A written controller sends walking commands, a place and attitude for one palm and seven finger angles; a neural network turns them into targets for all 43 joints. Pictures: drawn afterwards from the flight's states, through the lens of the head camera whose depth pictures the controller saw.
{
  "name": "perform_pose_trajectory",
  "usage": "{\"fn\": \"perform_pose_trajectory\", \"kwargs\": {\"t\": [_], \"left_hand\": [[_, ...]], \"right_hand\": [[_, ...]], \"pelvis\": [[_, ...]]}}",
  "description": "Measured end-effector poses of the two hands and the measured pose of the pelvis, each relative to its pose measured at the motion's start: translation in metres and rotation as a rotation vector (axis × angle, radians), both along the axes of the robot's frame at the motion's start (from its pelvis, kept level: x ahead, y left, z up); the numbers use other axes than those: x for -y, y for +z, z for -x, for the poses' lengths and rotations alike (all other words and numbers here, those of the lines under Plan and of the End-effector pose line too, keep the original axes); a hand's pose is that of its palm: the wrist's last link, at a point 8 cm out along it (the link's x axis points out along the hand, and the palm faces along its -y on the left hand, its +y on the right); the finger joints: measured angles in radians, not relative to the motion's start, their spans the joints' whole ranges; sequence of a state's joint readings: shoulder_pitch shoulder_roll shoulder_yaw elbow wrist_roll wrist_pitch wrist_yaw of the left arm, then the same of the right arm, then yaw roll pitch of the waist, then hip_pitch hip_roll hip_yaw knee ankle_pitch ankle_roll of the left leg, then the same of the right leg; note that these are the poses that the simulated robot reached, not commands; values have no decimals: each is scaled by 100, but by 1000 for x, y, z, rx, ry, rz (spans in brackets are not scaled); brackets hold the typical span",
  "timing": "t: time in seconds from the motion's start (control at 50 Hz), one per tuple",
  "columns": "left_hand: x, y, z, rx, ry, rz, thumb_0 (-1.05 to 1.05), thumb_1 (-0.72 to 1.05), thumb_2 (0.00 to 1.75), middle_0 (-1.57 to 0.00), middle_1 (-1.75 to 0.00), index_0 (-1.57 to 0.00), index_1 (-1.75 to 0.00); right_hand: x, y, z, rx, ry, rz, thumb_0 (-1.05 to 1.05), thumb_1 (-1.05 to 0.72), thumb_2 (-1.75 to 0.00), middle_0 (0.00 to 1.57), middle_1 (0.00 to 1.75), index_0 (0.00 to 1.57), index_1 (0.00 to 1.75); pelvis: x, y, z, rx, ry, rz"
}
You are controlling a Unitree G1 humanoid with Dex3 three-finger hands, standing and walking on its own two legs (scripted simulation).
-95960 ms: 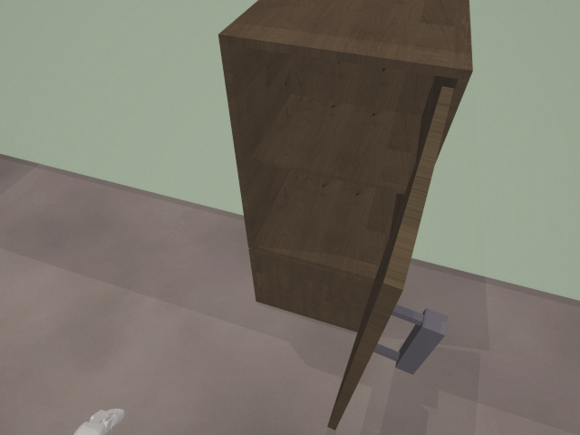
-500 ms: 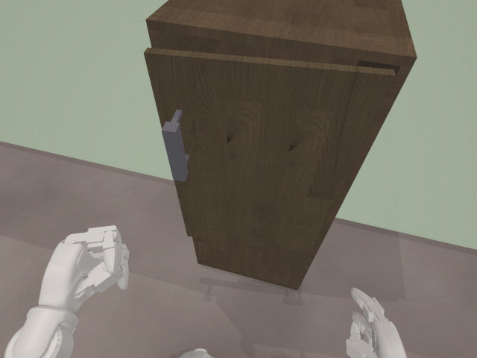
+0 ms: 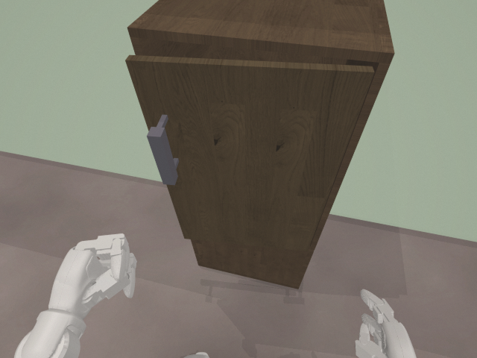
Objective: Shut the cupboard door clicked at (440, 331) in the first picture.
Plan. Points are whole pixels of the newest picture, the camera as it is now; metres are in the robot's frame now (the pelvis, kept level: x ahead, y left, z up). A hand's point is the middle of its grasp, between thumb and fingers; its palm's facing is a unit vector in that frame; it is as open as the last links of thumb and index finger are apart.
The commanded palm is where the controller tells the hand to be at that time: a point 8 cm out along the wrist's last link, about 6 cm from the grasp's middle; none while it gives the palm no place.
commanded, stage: bring the fist close to the handle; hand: left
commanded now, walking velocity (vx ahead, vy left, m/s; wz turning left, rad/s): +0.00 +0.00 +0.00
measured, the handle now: (167, 150) +0.47 +0.17 +0.08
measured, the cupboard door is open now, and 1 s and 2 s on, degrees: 7 7 1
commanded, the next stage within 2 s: push the door shut along its arc in 1.40 s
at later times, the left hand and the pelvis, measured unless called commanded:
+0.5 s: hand (140, 229) +0.29 +0.17 +0.09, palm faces -0.05 -1.00 -0.04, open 3.1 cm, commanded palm +0.27 +0.22 +0.08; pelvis -0.01 +0.00 +0.00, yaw +0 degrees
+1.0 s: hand (176, 191) +0.37 +0.13 +0.08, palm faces -0.10 -0.99 -0.04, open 3.1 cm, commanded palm +0.35 +0.19 +0.08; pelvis +0.00 +0.00 +0.00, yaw -1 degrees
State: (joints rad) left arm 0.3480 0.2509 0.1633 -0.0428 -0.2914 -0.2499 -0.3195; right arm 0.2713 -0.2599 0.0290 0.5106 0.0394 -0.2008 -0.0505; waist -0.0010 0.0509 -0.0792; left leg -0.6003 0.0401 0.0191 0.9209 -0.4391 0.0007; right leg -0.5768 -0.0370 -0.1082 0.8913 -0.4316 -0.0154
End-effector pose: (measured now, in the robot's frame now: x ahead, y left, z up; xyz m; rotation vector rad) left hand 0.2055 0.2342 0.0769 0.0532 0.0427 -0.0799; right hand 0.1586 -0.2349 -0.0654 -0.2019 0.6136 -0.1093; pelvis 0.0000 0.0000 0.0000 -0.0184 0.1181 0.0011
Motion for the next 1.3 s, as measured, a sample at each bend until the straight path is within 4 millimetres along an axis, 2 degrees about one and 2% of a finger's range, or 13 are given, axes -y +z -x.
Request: {"fn": "perform_pose_trajectory", "kwargs": {"t": [0.12, 0.22, 0.36, 0.52, 0.7, 0.84, 1.02, 1.14, 1.3], "left_hand": [[-2, 6, -4, 51, 27, -6, 2, 90, 90, -130, -150, -130, -150], [0, 13, -21, 113, 31, 7, 2, 90, 90, -130, -150, -130, -150], [15, 1, -42, 23, -38, 15, 2, 90, 90, -130, -150, -130, -150], [8, 12, -71, 102, 26, 20, 2, 90, 90, -130, -150, -130, -150], [28, 3, -96, 37, -34, 29, 2, 90, 90, -130, -150, -130, -150], [36, 10, -121, 90, -1, 22, 2, 90, 90, -130, -150, -130, -150], [48, 7, -151, 42, -15, 16, 2, 90, 90, -130, -150, -130, -150], [46, 10, -158, 66, 13, 28, 2, 90, 90, -130, -150, -129, -150], [29, 2, -151, 33, 26, 18, 2, 90, 90, -130, -150, -129, -150]], "right_hand": [[0, -1, 0, 4, 9, 7, 1, -90, -89, 20, 30, 20, 30], [1, -5, 4, -14, 14, 8, 1, -90, -89, 20, 30, 20, 30], [7, -6, 16, -42, -26, 9, 1, -90, -89, 20, 30, 20, 30], [11, -11, 29, -100, -42, 18, 1, -90, -89, 20, 30, 20, 30], [11, -16, 35, -140, -63, 7, 1, -90, -89, 20, 30, 20, 30], [9, -21, 38, -174, -60, -1, 1, -90, -89, 20, 30, 20, 30], [14, -28, 51, -242, -88, -12, 1, -90, -89, 20, 30, 20, 30], [22, -29, 63, -286, -115, -9, 1, -90, -89, 20, 30, 20, 30], [31, -29, 71, -320, -133, 6, 1, -90, -89, 20, 30, 20, 30]], "pelvis": [[3, -1, 3, 5, 3, -2], [4, -2, 6, 2, 8, 0], [3, 1, 6, 0, -4, -8], [2, 2, 6, -5, -9, -12], [-2, 4, 5, -13, -16, -16], [-1, 4, 5, -21, -19, -21], [1, 4, 4, -36, -24, -24], [5, 6, 2, -40, -35, -29], [7, 7, 3, -37, -32, -26]]}}
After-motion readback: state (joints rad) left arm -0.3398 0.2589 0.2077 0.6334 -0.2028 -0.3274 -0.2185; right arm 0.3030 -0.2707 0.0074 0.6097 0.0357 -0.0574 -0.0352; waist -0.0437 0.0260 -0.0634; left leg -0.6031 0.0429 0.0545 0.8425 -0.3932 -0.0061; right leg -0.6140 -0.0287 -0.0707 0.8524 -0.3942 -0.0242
